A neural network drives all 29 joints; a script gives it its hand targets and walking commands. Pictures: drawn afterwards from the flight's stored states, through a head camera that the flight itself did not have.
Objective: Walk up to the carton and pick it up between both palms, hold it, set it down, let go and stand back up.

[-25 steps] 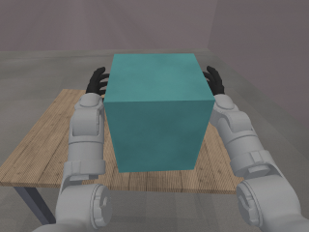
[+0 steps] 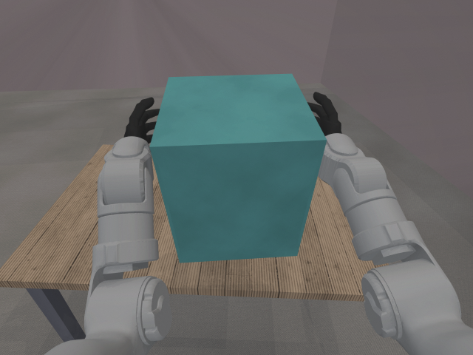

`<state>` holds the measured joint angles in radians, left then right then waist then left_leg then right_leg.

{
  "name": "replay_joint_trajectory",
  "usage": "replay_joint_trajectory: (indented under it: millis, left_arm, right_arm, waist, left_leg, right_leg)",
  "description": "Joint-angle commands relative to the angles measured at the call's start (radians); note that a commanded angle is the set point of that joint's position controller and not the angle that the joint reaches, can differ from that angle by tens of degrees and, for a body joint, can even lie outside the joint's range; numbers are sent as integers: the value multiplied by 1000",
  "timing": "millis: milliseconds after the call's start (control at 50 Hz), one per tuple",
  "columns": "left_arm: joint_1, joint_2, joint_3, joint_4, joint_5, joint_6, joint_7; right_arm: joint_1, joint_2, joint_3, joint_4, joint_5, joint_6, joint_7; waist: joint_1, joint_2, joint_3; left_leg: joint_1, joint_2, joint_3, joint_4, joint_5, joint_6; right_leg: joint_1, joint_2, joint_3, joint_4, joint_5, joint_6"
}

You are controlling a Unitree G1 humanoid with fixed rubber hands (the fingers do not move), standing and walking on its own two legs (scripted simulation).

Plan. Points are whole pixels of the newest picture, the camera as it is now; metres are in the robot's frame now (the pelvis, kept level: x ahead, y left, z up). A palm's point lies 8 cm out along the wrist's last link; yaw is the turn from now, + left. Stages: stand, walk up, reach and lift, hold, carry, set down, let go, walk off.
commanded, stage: hold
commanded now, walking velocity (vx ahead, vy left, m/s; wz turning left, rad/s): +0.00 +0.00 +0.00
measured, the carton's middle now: (235, 169) +0.38 +0.01 +0.20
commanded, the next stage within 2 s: none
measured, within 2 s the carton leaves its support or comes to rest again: neither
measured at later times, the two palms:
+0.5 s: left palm (132, 137) +0.36 +0.17 +0.27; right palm (327, 126) +0.37 -0.13 +0.28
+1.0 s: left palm (130, 135) +0.36 +0.17 +0.27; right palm (327, 125) +0.36 -0.13 +0.29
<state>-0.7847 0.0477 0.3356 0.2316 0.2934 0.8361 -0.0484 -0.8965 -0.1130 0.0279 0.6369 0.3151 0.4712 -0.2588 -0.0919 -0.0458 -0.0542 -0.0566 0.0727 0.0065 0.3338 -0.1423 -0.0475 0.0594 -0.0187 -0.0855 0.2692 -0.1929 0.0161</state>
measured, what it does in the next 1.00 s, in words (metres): stands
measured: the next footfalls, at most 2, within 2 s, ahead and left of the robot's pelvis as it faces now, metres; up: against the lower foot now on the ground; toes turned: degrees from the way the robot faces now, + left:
none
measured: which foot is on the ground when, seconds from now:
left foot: down 0.00-1.00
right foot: down 0.00-1.00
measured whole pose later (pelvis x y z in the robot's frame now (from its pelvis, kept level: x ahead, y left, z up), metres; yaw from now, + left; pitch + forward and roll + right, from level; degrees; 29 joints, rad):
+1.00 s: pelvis +0.00 +0.00 +0.00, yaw +0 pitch -7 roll -1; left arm -0.85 0.07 0.34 0.29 0.29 0.89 -0.06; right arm -0.98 -0.13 0.02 0.69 0.33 0.56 -0.27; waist -0.08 -0.04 -0.10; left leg -0.09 0.07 0.01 0.35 -0.14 -0.05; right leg 0.02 -0.02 -0.08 0.29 -0.20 0.01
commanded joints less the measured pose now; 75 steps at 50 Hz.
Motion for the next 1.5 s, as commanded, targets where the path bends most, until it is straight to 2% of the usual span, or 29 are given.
replay_joint_trajectory:
  millis: [0, 60, 100, 120, 200, 220, 240, 360, 420, 560, 680, 700, 740, 780, 860, 880, 920, 980, 1000, 1060, 1140, 1180, 1200, 1220, 1260, 1340, 1360, 1400, 1480]
  left_arm:
    - [-766, -570, -472, -149, -204, -93, -142]
    - [-767, -554, -393, -89, -166, -77, -147]
    - [-820, -590, -439, -140, -190, -84, -141]
    - [-816, -555, -400, -95, -172, -82, -145]
    - [-771, -551, -386, -27, -177, -66, -157]
    - [-808, -582, -433, -105, -205, -74, -151]
    - [-779, -554, -403, -25, -183, -69, -148]
    - [-822, -568, -423, -116, -199, -72, -146]
    - [-855, -549, -400, -53, -179, -68, -152]
    - [-831, -535, -411, -83, -186, -71, -136]
    - [-789, -552, -416, -139, -208, -62, -147]
    - [-774, -556, -425, -141, -223, -62, -153]
    - [-722, -529, -399, -192, -194, -45, -153]
    - [-820, -510, -379, -117, -181, -46, -160]
    - [-829, -540, -408, -166, -191, -45, -165]
    - [-791, -512, -398, -134, -184, -39, -158]
    - [-852, -530, -378, -56, -182, -46, -161]
    - [-820, -544, -400, -79, -205, -53, -157]
    - [-830, -556, -398, -83, -204, -60, -149]
    - [-856, -583, -435, -91, -222, -62, -146]
    - [-829, -554, -418, -64, -224, -67, -154]
    - [-800, -541, -392, -104, -204, -66, -151]
    - [-842, -533, -406, -144, -203, -67, -151]
    - [-829, -515, -372, -53, -194, -58, -159]
    - [-820, -515, -367, -44, -182, -53, -164]
    - [-829, -534, -402, -88, -207, -60, -159]
    - [-799, -558, -424, -115, -217, -57, -156]
    - [-800, -518, -361, -55, -182, -51, -162]
    - [-815, -556, -399, -110, -199, -57, -162]
  right_arm:
    - [-812, 624, 272, -319, 113, -19, 107]
    - [-799, 624, 270, -263, 110, 0, 109]
    - [-820, 612, 249, -253, 116, -1, 119]
    - [-840, 622, 245, -230, 100, 3, 121]
    - [-859, 610, 234, -222, 104, 9, 122]
    - [-831, 610, 227, -226, 116, 14, 122]
    - [-848, 594, 226, -212, 119, 13, 119]
    - [-847, 614, 241, -217, 139, 17, 123]
    - [-858, 590, 205, -162, 116, 27, 132]
    - [-861, 614, 247, -195, 153, 30, 131]
    - [-830, 629, 281, -282, 168, 36, 104]
    - [-806, 607, 260, -289, 169, 50, 100]
    - [-769, 598, 283, -310, 187, 60, 98]
    - [-842, 606, 246, -275, 155, 55, 103]
    - [-832, 613, 263, -286, 175, 64, 112]
    - [-854, 611, 257, -300, 172, 62, 109]
    - [-900, 596, 207, -206, 141, 59, 121]
    - [-845, 601, 231, -214, 138, 59, 124]
    - [-889, 609, 226, -250, 139, 49, 128]
    - [-858, 597, 201, -220, 128, 49, 126]
    - [-861, 582, 207, -220, 137, 48, 121]
    - [-854, 612, 263, -262, 157, 54, 118]
    - [-826, 603, 243, -234, 156, 59, 114]
    - [-875, 625, 244, -216, 155, 62, 114]
    - [-833, 602, 210, -198, 125, 65, 116]
    - [-899, 636, 254, -285, 150, 50, 113]
    - [-858, 612, 252, -285, 159, 53, 111]
    - [-830, 585, 226, -208, 149, 67, 108]
    - [-843, 607, 242, -244, 157, 56, 114]
  waist:
    - [-16, 87, -368]
    - [8, 65, -325]
    - [-8, 106, -351]
    - [21, 64, -311]
    - [17, 32, -315]
    - [-6, 84, -393]
    - [-2, 66, -348]
    - [7, 98, -377]
    - [-14, 109, -322]
    - [23, 102, -385]
    - [-4, 58, -431]
    - [-33, 62, -417]
    - [-3, 92, -393]
    - [6, 80, -306]
    - [12, 113, -353]
    - [25, 72, -336]
    - [16, 77, -273]
    - [-5, 72, -341]
    - [26, 68, -361]
    - [-10, 135, -387]
    - [-21, 86, -374]
    - [2, 83, -399]
    - [0, 127, -409]
    - [20, 70, -361]
    - [5, 85, -314]
    - [22, 70, -371]
    - [-1, 88, -421]
    - [-4, 71, -316]
    - [2, 90, -372]
  left_leg:
    - [153, -115, 29, 9, 233, 6]
    - [134, -124, 33, 0, 202, 14]
    - [139, -116, 25, -4, 185, 6]
    - [112, -114, 37, -20, 135, 14]
    - [111, -110, 32, -12, 140, 25]
    - [117, -113, 28, -4, 190, 8]
    - [110, -111, 20, -2, 193, 7]
    - [116, -118, 23, 11, 237, -3]
    - [82, -120, 20, -14, 140, -5]
    - [131, -119, 32, 9, 212, 4]
    - [170, -126, 16, 29, 310, 4]
    - [164, -125, 13, 32, 319, -3]
    - [173, -127, 6, 52, 421, -14]
    - [106, -128, 27, 11, 237, 3]
    - [102, -126, 23, -15, 222, -10]
    - [111, -122, 25, 0, 239, 1]
    - [64, -116, 25, -20, 111, 5]
    - [110, -111, 14, -5, 213, 0]
    - [99, -111, 22, 0, 226, 2]
    - [106, -113, 21, 5, 202, -11]
    - [100, -117, 8, 15, 223, -2]
    - [130, -125, 9, 22, 277, 2]
    - [144, -120, 13, 23, 277, -7]
    - [111, -125, 21, 6, 211, 10]
    - [79, -120, 25, -10, 166, 1]
    - [104, -122, 30, 0, 237, 6]
    - [143, -120, 19, 19, 304, -8]
    - [107, -124, 15, -1, 204, -1]
    - [132, -114, 18, -1, 249, -2]
  right_leg:
    - [-32, 86, 27, -21, 210, 41]
    - [-41, 85, 25, -36, 168, 41]
    - [-57, 84, 32, -31, 141, 38]
    - [-69, 90, 28, -35, 89, 34]
    - [-62, 87, 42, -36, 118, 28]
    - [-34, 91, 40, -28, 169, 22]
    - [-41, 90, 39, -29, 176, 29]
    - [-39, 94, 38, -18, 199, 25]
    - [-58, 90, 37, -31, 92, 22]
    - [-33, 90, 50, -22, 172, 29]
    - [7, 94, 45, -13, 312, 46]
    - [0, 95, 43, -12, 325, 41]
    - [24, 99, 39, -1, 393, 37]
    - [-59, 97, 30, -14, 184, 36]
    - [-31, 101, 34, -1, 179, 31]
    - [-24, 98, 37, -10, 203, 35]
    - [-85, 96, 39, -38, 42, 23]
    - [-45, 93, 37, -16, 177, 22]
    - [-50, 97, 47, -22, 167, 22]
    - [-71, 88, 46, -20, 146, 18]
    - [-55, 92, 48, -22, 187, 25]
    - [-33, 89, 48, -21, 252, 38]
    - [-42, 90, 47, -12, 228, 32]
    - [-50, 89, 49, -28, 176, 38]
    - [-39, 89, 41, -19, 158, 29]
    - [-27, 95, 43, -10, 203, 33]
    - [-16, 99, 38, -6, 253, 31]
    - [-41, 89, 44, -25, 185, 37]
    - [-40, 98, 36, -27, 188, 26]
